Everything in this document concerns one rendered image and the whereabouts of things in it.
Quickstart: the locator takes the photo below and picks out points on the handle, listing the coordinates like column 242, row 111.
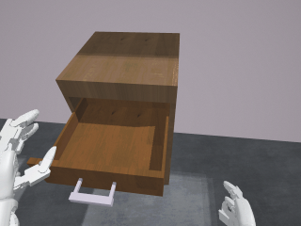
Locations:
column 92, row 199

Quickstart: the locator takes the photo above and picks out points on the robot left forearm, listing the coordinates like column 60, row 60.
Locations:
column 7, row 212

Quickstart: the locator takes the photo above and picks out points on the robot left hand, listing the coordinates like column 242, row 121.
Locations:
column 12, row 138

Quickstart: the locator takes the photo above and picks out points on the drawer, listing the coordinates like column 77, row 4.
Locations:
column 106, row 141

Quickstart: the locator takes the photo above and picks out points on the cabinet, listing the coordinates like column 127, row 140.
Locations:
column 127, row 66

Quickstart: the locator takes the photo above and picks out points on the robot right hand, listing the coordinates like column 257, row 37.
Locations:
column 241, row 212

